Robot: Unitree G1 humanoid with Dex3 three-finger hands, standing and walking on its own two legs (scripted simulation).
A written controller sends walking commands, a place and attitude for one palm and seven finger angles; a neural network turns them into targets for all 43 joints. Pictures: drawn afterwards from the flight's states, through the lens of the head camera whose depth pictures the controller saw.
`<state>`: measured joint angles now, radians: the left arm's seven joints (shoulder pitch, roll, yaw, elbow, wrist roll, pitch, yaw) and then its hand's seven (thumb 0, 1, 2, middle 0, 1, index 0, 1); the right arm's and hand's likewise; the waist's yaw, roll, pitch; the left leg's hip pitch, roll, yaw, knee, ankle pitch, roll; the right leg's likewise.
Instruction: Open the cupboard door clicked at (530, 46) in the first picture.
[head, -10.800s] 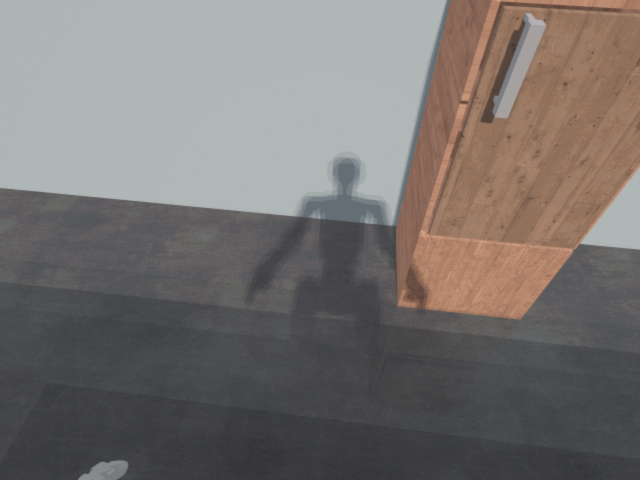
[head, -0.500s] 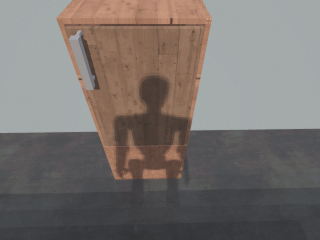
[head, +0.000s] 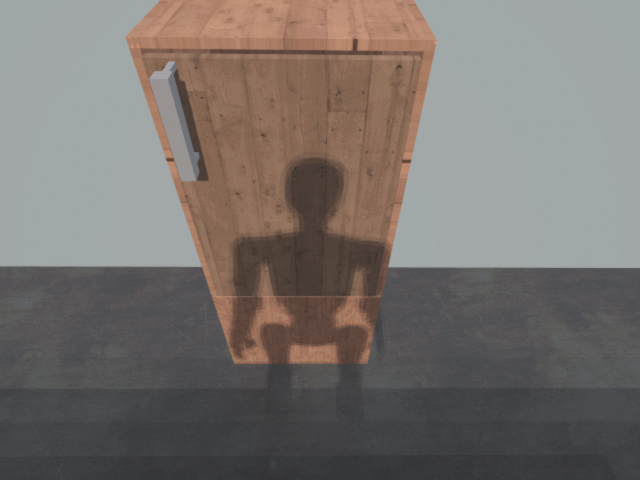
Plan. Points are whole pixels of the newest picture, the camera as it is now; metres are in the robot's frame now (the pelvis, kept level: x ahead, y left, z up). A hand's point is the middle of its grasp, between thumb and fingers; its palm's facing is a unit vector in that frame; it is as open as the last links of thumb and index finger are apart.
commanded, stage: look again from close up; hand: left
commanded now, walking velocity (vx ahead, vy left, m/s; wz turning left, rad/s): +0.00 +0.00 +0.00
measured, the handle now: (180, 123) +0.58 +0.25 +0.16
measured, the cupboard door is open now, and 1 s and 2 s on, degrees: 0 0 0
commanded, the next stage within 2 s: shuffle to correct the standing spot in 0.34 s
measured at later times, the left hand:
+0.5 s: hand out of the picture -0.01 +0.24 -0.16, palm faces +0.02 -0.97 -0.26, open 7.4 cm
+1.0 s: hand out of the picture -0.08 +0.18 -0.18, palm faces +0.08 -0.99 -0.10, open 7.4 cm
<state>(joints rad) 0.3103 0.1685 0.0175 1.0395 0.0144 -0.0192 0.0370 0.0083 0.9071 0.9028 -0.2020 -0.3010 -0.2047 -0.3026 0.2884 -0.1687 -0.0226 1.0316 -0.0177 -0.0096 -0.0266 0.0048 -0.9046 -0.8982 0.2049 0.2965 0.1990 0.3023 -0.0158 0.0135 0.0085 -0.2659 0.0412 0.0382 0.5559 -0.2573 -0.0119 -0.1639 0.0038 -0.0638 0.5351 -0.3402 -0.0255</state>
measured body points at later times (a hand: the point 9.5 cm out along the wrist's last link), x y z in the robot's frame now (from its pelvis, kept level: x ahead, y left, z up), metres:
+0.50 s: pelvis -0.04 +0.03 +0.01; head -0.06 +0.04 +0.46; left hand -0.01 +0.29 -0.14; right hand +0.02 -0.24 -0.13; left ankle +0.03 +0.13 -0.73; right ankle -0.03 -0.10 -0.73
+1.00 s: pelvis +0.01 +0.04 -0.01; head -0.01 +0.06 +0.44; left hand -0.09 +0.23 -0.17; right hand -0.02 -0.17 -0.16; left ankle +0.03 +0.13 -0.73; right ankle -0.03 -0.09 -0.72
